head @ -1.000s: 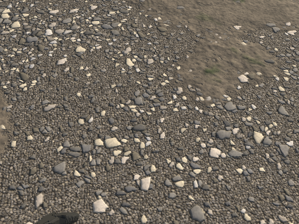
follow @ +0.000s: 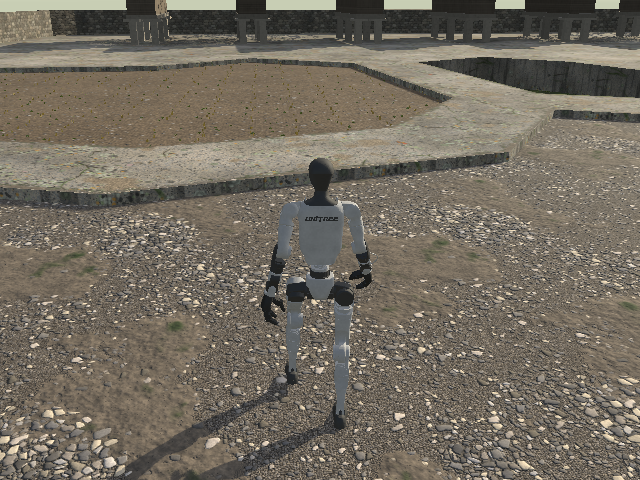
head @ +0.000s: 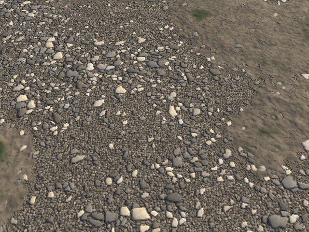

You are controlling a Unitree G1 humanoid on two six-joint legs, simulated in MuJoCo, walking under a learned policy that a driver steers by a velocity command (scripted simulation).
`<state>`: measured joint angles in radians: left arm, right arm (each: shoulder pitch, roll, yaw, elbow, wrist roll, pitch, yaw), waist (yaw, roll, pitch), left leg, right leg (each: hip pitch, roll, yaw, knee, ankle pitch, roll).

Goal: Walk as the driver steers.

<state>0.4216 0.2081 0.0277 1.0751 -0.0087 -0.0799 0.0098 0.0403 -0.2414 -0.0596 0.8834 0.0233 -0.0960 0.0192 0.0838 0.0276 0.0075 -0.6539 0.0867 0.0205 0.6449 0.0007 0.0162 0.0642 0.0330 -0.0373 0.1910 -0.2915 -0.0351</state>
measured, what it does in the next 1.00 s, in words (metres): walks ahead: left foot, then right foot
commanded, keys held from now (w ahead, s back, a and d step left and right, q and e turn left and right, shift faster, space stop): w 0.66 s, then w+q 0.34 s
